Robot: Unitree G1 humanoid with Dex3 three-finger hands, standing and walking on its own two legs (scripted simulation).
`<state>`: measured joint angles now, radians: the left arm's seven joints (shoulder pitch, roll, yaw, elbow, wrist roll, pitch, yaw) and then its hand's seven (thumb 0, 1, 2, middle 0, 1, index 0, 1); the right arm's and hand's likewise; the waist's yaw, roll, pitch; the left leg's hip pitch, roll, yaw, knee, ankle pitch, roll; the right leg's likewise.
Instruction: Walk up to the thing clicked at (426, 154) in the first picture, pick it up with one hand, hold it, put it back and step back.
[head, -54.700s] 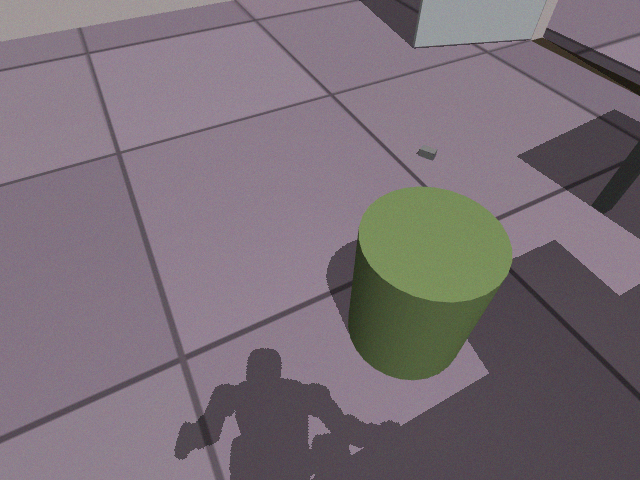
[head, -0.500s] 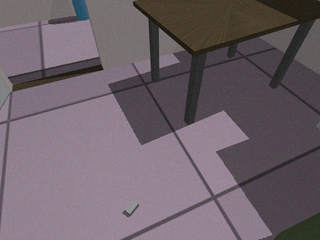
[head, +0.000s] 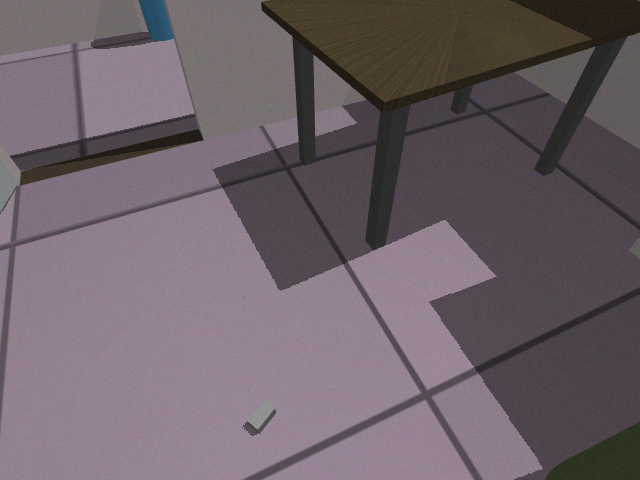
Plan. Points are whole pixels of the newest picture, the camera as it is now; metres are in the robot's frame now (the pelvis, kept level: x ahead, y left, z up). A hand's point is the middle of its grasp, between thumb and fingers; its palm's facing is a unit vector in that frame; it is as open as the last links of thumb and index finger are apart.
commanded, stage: stand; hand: left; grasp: from above
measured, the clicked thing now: (262, 416) +0.44 +0.19 -0.76
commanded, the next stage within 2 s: step back in 0.36 s
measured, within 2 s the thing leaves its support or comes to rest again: neither
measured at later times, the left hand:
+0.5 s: hand out of the picture +0.07 +0.26 -0.16, palm faces +0.02 -0.93 -0.37, open 7.4 cm
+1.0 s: hand out of the picture +0.02 +0.31 -0.18, palm faces -0.09 -0.92 -0.37, open 7.4 cm
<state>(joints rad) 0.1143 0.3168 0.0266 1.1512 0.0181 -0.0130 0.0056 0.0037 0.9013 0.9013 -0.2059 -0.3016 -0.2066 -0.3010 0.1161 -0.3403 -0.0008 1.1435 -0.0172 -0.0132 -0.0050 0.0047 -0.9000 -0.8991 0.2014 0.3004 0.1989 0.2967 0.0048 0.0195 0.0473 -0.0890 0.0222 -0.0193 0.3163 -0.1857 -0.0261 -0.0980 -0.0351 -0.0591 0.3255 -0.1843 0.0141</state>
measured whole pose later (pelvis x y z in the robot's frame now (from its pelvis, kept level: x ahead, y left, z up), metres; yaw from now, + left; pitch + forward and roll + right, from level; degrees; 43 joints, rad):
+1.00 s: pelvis -0.11 +0.05 -0.02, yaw -4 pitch -2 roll -1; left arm 0.11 0.38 0.07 0.89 0.02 0.05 0.02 0.00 0.90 0.90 -0.21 -0.30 -0.21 -0.30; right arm 0.13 -0.35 -0.04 0.86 -0.02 0.02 -0.02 0.00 -0.90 -0.90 0.20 0.30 0.20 0.30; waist -0.02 -0.02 0.21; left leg -0.33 0.00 0.05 0.62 -0.27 0.05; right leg -0.35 0.05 0.10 0.92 -0.50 0.01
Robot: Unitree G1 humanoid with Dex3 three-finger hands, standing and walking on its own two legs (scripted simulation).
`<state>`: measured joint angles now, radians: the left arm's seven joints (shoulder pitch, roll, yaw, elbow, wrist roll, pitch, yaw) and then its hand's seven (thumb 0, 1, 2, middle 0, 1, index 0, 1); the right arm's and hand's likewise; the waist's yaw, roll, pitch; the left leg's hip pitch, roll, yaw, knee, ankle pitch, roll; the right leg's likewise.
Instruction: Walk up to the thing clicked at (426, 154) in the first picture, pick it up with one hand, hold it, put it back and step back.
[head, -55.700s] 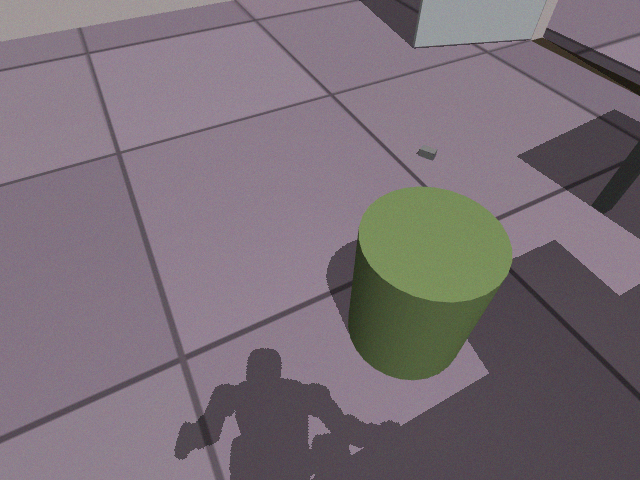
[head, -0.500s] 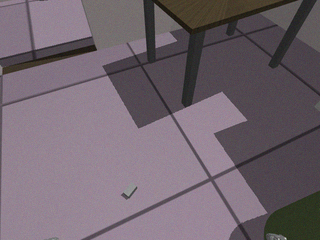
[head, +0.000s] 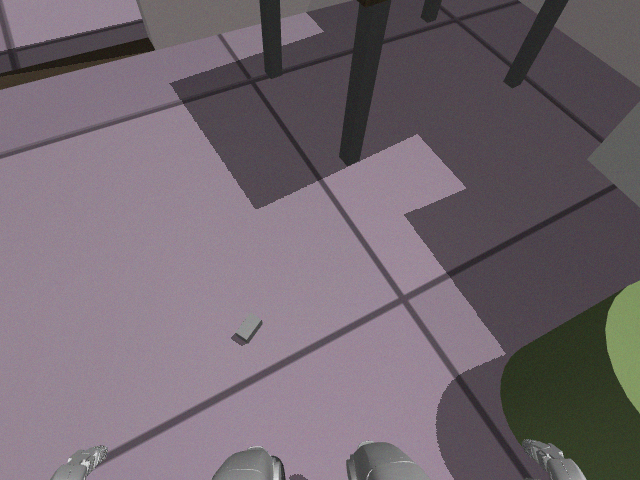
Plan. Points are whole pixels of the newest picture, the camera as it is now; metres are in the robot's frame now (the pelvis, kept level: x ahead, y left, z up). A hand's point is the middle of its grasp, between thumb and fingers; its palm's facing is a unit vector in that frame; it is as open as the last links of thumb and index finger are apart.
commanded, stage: step back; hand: left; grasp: from above
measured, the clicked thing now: (249, 328) +0.53 +0.17 -0.74
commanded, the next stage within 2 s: none
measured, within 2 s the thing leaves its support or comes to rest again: neither
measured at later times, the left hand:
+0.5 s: hand out of the picture -0.01 +0.27 -0.15, palm faces +0.03 -0.92 -0.38, open 7.4 cm
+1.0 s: hand out of the picture -0.22 +0.22 -0.13, palm faces -0.02 -0.90 -0.43, open 7.4 cm
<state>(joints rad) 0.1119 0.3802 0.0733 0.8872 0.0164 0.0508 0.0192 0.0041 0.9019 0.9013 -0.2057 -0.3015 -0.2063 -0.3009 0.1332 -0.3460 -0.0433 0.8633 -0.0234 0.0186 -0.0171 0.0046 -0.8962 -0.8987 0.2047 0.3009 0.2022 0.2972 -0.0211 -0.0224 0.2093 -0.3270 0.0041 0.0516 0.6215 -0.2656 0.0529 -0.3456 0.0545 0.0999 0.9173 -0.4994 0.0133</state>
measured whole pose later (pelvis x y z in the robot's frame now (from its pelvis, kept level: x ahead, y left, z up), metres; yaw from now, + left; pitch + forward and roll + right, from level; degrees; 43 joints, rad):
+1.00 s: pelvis -0.29 -0.05 +0.00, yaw -1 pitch -2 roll +2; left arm 0.23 0.34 0.07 0.84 0.05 0.05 0.00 0.01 0.90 0.90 -0.21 -0.30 -0.21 -0.30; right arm 0.18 -0.42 -0.05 0.85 0.00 0.04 -0.03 0.01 -0.90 -0.90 0.20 0.30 0.20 0.30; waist 0.02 0.03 0.14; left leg -0.50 -0.12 -0.12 1.10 -0.47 -0.02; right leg -0.28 -0.03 0.03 0.63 -0.32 -0.01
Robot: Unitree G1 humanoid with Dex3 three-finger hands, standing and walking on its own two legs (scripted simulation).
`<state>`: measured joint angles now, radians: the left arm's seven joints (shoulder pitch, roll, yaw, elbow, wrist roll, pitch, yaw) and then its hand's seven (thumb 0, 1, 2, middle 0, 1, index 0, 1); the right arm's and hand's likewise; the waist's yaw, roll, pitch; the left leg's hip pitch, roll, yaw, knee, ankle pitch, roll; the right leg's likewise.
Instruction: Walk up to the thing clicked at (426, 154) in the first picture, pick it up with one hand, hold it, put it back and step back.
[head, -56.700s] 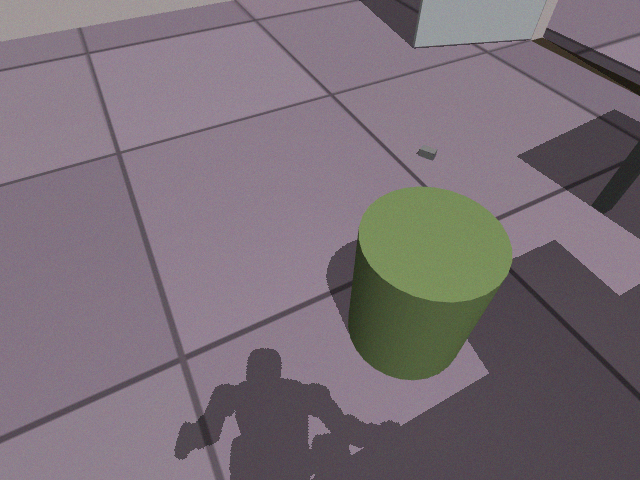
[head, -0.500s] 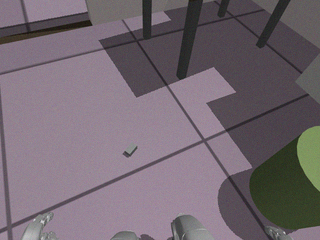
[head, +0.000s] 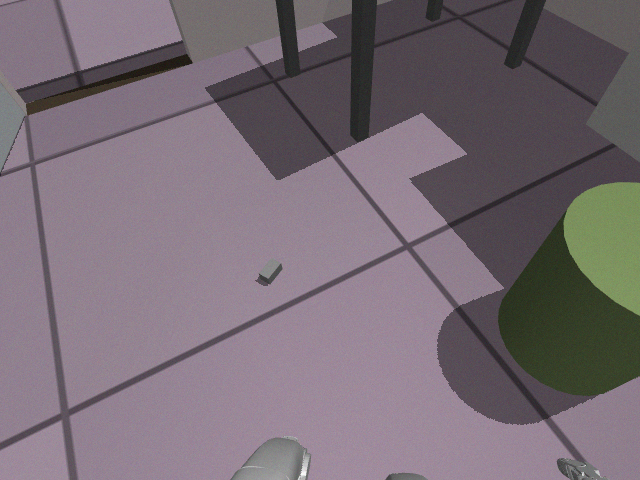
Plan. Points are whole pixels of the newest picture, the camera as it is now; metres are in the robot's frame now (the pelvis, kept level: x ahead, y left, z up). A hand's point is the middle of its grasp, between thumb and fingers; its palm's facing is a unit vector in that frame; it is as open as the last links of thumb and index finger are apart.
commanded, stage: step back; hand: left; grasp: from above
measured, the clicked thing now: (270, 271) +0.82 +0.23 -0.74
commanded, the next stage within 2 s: stand in 1.66 s
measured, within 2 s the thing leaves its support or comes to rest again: neither
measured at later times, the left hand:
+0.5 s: hand out of the picture -0.11 +0.24 -0.16, palm faces +0.00 -0.91 -0.42, open 7.4 cm
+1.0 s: hand out of the picture -0.22 +0.25 -0.14, palm faces +0.09 -0.91 -0.41, open 7.4 cm
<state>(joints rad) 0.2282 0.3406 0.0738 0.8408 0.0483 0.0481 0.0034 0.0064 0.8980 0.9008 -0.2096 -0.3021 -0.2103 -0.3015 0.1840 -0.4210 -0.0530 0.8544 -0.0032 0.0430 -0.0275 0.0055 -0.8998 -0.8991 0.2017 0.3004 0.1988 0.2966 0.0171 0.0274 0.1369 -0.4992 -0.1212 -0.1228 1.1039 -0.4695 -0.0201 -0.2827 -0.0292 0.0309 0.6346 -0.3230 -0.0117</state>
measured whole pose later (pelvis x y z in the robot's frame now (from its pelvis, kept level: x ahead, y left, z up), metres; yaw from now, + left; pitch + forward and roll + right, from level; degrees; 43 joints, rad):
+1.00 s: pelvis -0.25 -0.04 +0.00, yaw +4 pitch -3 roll +1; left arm 0.24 0.40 0.07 0.98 0.02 -0.01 -0.01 0.01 0.90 0.90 -0.21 -0.30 -0.21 -0.30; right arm 0.21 -0.35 -0.04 0.98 -0.04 -0.01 0.03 0.01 -0.90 -0.90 0.20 0.30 0.20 0.30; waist 0.01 -0.01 0.06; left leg -0.22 -0.01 -0.02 0.57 -0.31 0.00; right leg -0.30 -0.03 0.00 0.71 -0.43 -0.02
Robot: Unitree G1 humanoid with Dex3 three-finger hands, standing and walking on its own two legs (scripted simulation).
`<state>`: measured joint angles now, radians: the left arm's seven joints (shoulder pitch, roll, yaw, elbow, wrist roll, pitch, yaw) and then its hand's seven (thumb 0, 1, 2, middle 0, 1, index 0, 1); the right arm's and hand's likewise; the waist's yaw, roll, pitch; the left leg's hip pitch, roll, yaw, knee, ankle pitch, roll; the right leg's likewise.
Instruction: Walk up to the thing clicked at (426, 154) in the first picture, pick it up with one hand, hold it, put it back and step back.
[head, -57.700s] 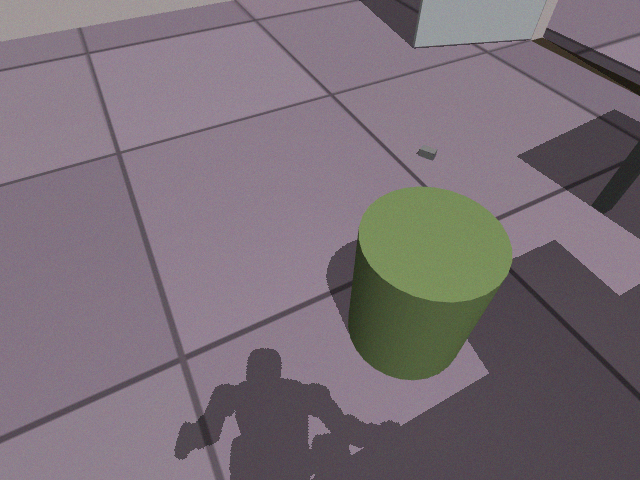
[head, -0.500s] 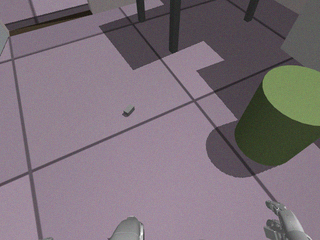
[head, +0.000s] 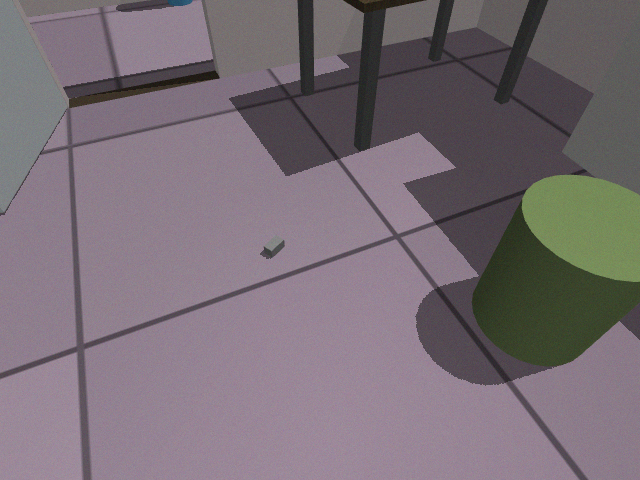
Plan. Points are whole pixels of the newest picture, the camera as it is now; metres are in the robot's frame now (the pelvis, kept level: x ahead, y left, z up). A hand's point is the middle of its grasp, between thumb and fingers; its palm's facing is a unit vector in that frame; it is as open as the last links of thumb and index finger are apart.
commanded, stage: step back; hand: left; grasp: from above
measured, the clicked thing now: (274, 246) +1.09 +0.19 -0.74
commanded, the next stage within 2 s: stand in 0.66 s
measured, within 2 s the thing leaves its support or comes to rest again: neither
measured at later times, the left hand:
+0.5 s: hand out of the picture +0.12 +0.30 -0.15, palm faces +0.02 -0.93 -0.37, open 7.4 cm
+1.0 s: hand out of the picture +0.13 +0.27 -0.14, palm faces -0.02 -0.94 -0.34, open 7.4 cm
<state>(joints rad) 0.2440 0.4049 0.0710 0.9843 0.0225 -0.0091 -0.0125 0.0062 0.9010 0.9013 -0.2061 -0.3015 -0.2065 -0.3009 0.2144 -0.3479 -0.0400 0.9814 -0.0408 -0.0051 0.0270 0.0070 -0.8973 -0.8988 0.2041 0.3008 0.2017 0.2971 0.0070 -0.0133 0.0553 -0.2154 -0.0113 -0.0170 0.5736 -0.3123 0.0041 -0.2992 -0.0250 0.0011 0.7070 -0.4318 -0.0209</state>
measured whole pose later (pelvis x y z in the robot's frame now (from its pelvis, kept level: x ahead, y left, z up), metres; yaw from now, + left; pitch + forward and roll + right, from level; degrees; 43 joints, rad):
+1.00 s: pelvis +0.04 +0.02 +0.02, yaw +0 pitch -3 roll +0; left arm 0.08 0.34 0.01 1.13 0.01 -0.02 0.00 0.00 0.90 0.90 -0.21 -0.30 -0.21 -0.30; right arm 0.06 -0.35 -0.01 1.14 -0.01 -0.02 0.01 0.00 -0.90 -0.90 0.20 0.30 0.20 0.30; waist -0.01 0.00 0.06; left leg -0.13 0.02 0.02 0.33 -0.16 -0.01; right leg -0.08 -0.02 0.01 0.33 -0.21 0.02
